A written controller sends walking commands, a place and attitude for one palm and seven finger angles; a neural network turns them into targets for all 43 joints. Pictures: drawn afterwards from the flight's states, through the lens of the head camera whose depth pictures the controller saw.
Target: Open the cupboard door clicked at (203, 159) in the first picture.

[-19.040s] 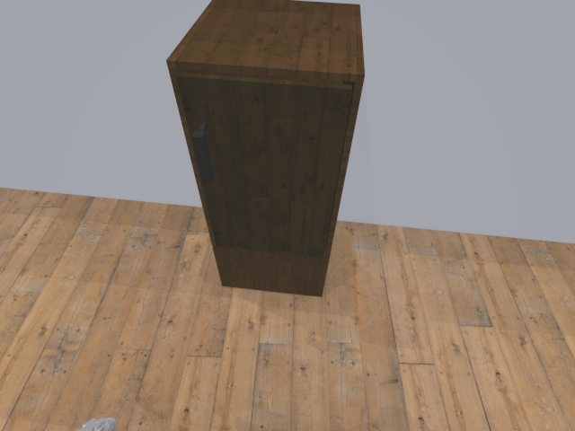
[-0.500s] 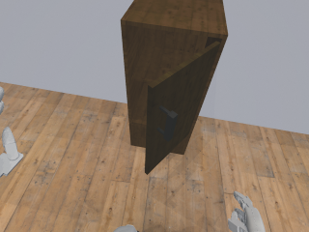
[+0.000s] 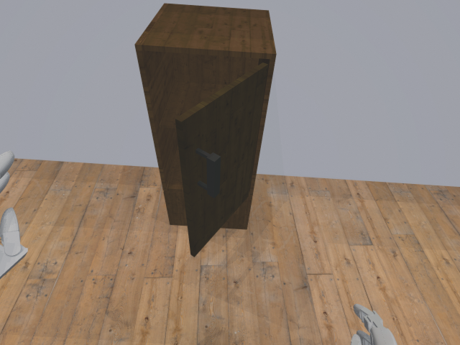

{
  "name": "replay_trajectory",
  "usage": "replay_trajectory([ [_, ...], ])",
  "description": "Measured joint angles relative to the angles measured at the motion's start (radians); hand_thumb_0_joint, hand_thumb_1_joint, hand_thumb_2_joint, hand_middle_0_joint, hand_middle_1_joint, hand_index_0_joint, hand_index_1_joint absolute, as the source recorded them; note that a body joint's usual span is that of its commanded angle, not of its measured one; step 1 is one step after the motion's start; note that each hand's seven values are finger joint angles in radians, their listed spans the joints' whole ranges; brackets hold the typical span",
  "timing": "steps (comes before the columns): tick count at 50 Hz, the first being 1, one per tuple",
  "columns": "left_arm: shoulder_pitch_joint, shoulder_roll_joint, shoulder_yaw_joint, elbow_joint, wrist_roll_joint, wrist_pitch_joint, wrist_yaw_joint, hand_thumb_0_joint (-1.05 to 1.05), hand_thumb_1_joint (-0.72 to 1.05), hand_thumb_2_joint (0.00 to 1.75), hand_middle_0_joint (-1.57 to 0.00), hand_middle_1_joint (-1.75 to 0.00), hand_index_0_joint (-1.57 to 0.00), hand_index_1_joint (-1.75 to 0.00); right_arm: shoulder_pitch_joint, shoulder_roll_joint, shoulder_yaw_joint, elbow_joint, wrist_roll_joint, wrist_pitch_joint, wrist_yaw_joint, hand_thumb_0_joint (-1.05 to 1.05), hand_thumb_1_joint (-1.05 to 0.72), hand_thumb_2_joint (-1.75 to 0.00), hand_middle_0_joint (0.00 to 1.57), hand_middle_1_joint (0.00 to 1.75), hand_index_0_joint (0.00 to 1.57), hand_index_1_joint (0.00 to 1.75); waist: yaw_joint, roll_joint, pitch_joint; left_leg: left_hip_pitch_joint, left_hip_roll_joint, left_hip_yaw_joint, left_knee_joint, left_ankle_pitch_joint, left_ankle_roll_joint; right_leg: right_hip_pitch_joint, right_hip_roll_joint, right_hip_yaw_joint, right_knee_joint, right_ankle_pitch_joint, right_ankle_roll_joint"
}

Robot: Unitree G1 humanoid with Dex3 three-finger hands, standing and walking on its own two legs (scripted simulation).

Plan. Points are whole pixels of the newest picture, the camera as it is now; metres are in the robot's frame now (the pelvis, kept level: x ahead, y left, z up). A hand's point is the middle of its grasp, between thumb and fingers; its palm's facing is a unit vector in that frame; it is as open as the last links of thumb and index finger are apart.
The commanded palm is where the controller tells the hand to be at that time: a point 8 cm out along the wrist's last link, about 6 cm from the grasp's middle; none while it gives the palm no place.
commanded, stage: stop stepping back and stand still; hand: left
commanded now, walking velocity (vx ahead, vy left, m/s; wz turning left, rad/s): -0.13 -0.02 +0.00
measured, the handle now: (207, 172) +0.53 +0.06 -0.04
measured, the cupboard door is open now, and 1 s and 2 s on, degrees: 57 57 57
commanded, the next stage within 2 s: let the arm hang, fingers relaxed in 0.52 s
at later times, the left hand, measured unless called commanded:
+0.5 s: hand out of the picture +0.16 +0.28 +0.17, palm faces +0.45 -0.76 -0.46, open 7.4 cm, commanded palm +0.12 +0.32 +0.19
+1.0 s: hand out of the picture -0.05 +0.14 -0.18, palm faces +0.07 -0.99 -0.11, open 7.2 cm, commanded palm none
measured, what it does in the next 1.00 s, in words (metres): stands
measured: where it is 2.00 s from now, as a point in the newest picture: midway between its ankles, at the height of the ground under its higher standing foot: outside the picture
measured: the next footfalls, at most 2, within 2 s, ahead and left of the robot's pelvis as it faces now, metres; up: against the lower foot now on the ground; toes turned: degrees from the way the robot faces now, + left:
none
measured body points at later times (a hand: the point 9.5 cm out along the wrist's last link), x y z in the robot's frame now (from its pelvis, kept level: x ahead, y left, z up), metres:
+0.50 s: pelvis -0.01 +0.01 +0.00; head -0.03 +0.01 +0.45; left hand +0.13 +0.32 +0.19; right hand +0.16 -0.21 -0.09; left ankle +0.13 +0.12 -0.73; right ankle -0.10 -0.10 -0.73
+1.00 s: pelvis +0.00 -0.01 -0.01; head +0.02 +0.02 +0.44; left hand -0.05 +0.20 -0.17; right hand +0.01 -0.27 -0.14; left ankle +0.13 +0.12 -0.73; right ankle -0.10 -0.10 -0.73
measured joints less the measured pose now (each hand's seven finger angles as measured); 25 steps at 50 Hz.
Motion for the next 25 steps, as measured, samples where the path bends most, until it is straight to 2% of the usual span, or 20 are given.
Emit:
replay_trajectory([
  [4,-0.013,-0.033,-0.017,0.042,0.005,-0.001,0.017,0.01,0.89,0.89,-0.21,-0.31,-0.21,-0.31,0.05,-0.033,-0.019,0.025,-0.002,-0.02,-0.016,0.02,-0.91,-0.9,0.2,0.3,0.2,0.3,0.003,0.019,-0.007,0.006,-0.004,-0.015,0.024,-0.014,0.0,0.029,0.002,-0.013,-0.015,0.006,0.003],
  [7,-0.044,-0.061,-0.033,0.057,0.015,-0.006,0.025,0.01,0.89,0.89,-0.21,-0.3,-0.21,-0.31,0.066,-0.036,-0.024,0.052,-0.004,-0.036,-0.024,0.02,-0.91,-0.9,0.2,0.3,0.2,0.3,0.011,0.02,0.002,0.009,-0.009,-0.021,0.045,-0.022,0.006,0.04,0.0,-0.019,-0.007,0.0,0.008],
  [11,-0.086,-0.081,-0.033,0.061,0.025,-0.002,0.027,0.01,0.89,0.89,-0.21,-0.3,-0.21,-0.3,0.051,0.001,-0.013,0.068,-0.011,-0.061,-0.028,0.02,-0.91,-0.9,0.2,0.3,0.2,0.3,0.019,-0.003,0.019,0.022,-0.026,-0.008,0.004,0.0,0.014,0.02,-0.019,-0.012,0.019,-0.012,0.012],
  [14,-0.102,-0.07,-0.019,0.05,0.026,0.004,0.027,0.01,0.89,0.89,-0.21,-0.3,-0.21,-0.3,0.024,0.046,0.004,0.048,-0.017,-0.078,-0.019,0.02,-0.91,-0.9,0.2,0.3,0.2,0.3,0.012,-0.019,0.03,0.029,-0.046,-0.007,-0.085,0.026,0.009,-0.016,-0.022,0.009,0.025,-0.03,-0.002],
  [17,-0.067,-0.047,-0.005,0.013,0.017,0.005,0.02,0.01,0.89,0.89,-0.21,-0.3,-0.21,-0.3,-0.004,0.074,0.023,0.021,-0.019,-0.086,0.0,0.02,-0.91,-0.9,0.2,0.3,0.2,0.3,0.007,-0.009,0.04,0.016,-0.047,-0.014,-0.112,0.003,-0.003,-0.023,-0.021,-0.001,-0.023,0.048,-0.005],
  [21,0.01,-0.045,-0.012,-0.032,0.009,0.006,0.018,0.01,0.89,0.89,-0.21,-0.3,-0.21,-0.3,-0.021,0.07,0.033,0.03,-0.021,-0.08,0.015,0.02,-0.91,-0.9,0.2,0.3,0.2,0.3,0.039,0.03,0.024,-0.017,-0.028,-0.034,-0.009,-0.069,-0.011,-0.007,0.006,0.002,-0.028,0.042,-0.004],
  [25,-0.047,-0.083,-0.046,0.032,0.018,0.02,0.016,0.01,0.89,0.89,-0.21,-0.3,-0.21,-0.31,-0.018,0.048,0.024,0.061,-0.014,-0.078,-0.004,0.01,-0.9,-0.9,0.2,0.3,0.2,0.3,0.068,0.051,0.018,0.017,-0.028,-0.041,0.023,0.022,0.012,0.038,0.013,0.001,0.008,0.0,0.004],
])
